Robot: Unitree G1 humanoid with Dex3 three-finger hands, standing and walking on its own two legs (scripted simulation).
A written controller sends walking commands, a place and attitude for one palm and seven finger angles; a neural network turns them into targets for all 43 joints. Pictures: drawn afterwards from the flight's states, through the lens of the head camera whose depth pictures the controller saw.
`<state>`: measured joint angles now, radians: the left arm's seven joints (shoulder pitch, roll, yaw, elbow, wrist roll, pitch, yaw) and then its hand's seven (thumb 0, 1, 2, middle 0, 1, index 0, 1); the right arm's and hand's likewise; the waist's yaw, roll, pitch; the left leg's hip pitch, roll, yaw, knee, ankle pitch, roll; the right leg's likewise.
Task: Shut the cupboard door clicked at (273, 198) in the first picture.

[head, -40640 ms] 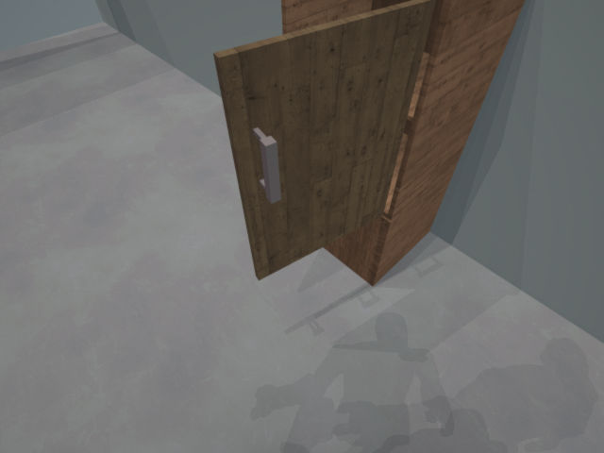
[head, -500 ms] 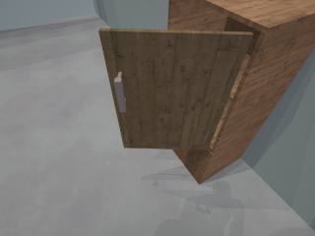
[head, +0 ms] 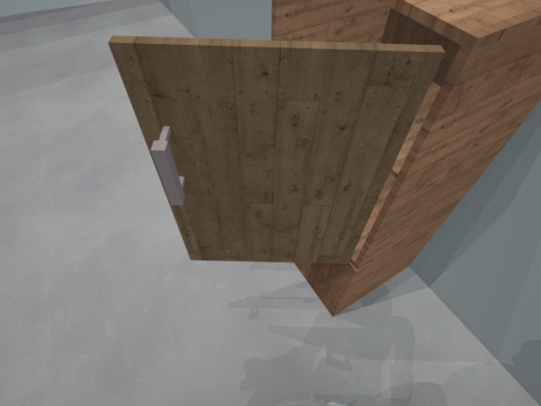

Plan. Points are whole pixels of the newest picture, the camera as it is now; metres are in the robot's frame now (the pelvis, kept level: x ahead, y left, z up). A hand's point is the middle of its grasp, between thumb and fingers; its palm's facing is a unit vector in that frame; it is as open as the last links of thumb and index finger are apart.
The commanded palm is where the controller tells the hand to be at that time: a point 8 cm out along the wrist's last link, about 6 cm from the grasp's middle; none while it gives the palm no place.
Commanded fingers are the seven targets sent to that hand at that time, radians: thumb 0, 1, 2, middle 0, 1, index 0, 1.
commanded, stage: come to a stop and stand still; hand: left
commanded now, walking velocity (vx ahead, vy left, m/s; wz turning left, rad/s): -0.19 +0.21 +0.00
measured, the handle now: (172, 167) +0.47 +0.18 +0.06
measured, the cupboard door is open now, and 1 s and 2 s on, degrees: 58 58 58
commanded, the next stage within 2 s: none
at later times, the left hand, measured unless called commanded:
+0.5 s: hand out of the picture +0.06 +0.16 -0.15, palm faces +0.11 -0.96 -0.25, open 7.3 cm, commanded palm none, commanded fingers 0.00 0.90 0.90 -0.20 -0.30 -0.20 -0.30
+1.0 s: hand out of the picture +0.03 +0.25 -0.15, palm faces +0.05 -0.96 -0.28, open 7.4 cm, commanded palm none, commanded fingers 0.00 0.90 0.90 -0.20 -0.30 -0.20 -0.30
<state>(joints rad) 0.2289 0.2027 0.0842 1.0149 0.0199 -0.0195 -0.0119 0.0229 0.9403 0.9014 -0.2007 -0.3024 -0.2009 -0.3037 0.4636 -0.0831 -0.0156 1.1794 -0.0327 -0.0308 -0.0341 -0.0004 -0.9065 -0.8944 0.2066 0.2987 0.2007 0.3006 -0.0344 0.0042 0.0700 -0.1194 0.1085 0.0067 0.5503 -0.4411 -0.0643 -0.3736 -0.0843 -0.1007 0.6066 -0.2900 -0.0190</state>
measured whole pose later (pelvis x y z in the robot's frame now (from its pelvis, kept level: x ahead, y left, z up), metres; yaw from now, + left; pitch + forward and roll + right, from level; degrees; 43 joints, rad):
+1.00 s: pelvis +0.00 +0.05 +0.00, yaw +1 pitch -3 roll +0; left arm 0.32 0.20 0.01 0.93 0.03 0.03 0.04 0.00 0.90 0.90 -0.20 -0.30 -0.20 -0.30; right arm 0.28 -0.19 -0.03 0.89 -0.02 0.02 0.00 -0.01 -0.94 -0.89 0.21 0.30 0.20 0.30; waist 0.00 0.03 -0.01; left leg -0.28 -0.04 0.08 0.58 -0.26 0.07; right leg -0.30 -0.06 0.09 0.59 -0.28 0.01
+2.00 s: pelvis -0.08 +0.05 -0.01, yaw +2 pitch -4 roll +0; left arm 0.40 0.14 0.04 1.01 0.02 0.05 0.03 0.00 0.90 0.90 -0.20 -0.30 -0.20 -0.30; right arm 0.25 -0.18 -0.05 0.95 -0.01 0.00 -0.01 0.00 -0.91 -0.89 0.20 0.30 0.20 0.30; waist 0.01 -0.03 0.01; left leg -0.29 -0.07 0.00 0.65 -0.35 0.04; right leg -0.42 -0.02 0.16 0.64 -0.27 0.02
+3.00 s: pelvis -0.08 +0.02 +0.02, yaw +0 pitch -1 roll +0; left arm 0.33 0.13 -0.01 1.08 0.01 -0.01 0.03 0.01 0.91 0.90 -0.20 -0.30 -0.20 -0.30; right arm 0.27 -0.15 0.00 1.11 0.00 -0.02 -0.03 0.01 -0.93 -0.89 0.20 0.30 0.20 0.30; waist 0.00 -0.01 0.02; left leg -0.22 -0.02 0.02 0.41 -0.17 0.02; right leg -0.17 0.03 0.04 0.43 -0.25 -0.02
